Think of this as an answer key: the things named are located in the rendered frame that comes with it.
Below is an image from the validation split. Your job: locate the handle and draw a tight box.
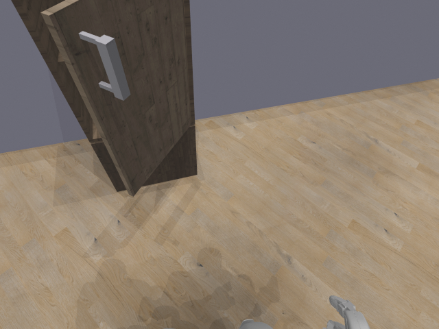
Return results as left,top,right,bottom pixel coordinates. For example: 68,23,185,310
79,31,130,101

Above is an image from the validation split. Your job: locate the cupboard door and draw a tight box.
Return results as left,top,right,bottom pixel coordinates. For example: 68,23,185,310
41,0,191,197

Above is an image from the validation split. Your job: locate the robot right hand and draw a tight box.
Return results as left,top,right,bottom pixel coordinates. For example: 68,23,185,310
322,295,370,329

